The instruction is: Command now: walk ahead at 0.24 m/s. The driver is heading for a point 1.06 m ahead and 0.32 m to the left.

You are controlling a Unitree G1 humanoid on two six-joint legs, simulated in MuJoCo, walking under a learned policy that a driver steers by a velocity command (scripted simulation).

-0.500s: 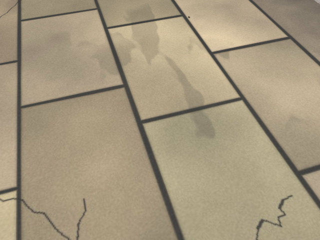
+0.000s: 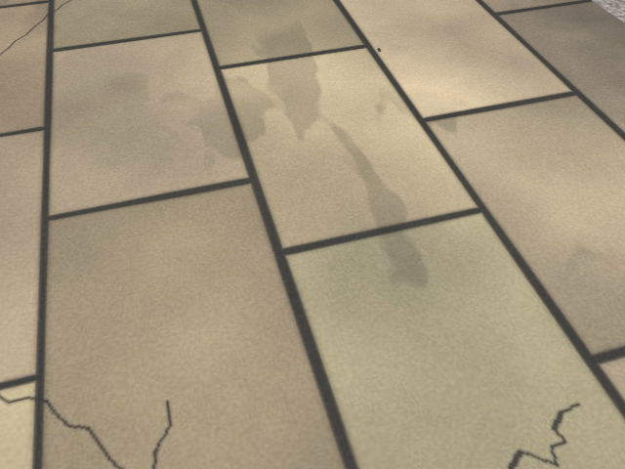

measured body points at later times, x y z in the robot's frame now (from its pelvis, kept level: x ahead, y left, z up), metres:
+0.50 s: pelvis +0.19 +0.06 +0.00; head +0.21 +0.08 +0.45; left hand +0.32 +0.29 -0.14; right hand +0.07 -0.15 -0.14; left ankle +0.06 +0.12 -0.74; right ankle +0.31 -0.06 -0.69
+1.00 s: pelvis +0.47 +0.04 +0.00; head +0.50 +0.04 +0.45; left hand +0.39 +0.27 -0.14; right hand +0.61 -0.19 -0.13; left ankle +0.62 +0.20 -0.68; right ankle +0.41 -0.01 -0.74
